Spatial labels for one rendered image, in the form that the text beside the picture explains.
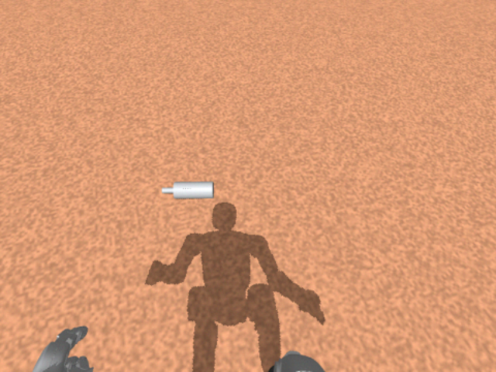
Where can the left robot hand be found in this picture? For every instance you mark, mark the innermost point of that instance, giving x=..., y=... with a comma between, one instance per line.
x=54, y=357

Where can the bottle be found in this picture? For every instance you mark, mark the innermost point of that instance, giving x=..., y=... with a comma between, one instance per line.
x=191, y=189

